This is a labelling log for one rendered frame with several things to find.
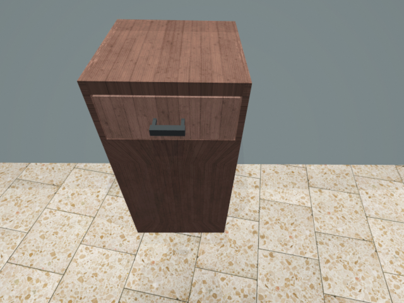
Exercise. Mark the cabinet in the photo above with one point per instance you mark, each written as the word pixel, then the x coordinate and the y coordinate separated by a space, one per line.
pixel 171 185

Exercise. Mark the drawer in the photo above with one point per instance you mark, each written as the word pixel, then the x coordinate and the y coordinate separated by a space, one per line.
pixel 130 116

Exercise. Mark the handle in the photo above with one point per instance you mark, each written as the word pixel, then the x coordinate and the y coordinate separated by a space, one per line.
pixel 167 130

